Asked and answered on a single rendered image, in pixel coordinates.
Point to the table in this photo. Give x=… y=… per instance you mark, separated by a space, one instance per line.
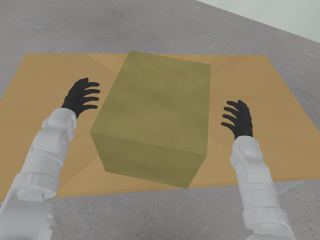
x=287 y=138

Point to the robot left upper arm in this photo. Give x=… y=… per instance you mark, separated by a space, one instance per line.
x=28 y=220

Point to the carton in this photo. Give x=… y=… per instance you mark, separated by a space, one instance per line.
x=153 y=124

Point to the right robot forearm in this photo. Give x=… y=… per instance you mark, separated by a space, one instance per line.
x=262 y=212

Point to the robot right hand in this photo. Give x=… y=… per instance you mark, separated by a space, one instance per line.
x=243 y=121

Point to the robot left hand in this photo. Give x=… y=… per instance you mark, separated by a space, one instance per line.
x=75 y=99

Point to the left robot forearm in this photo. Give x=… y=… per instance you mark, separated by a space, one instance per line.
x=39 y=176

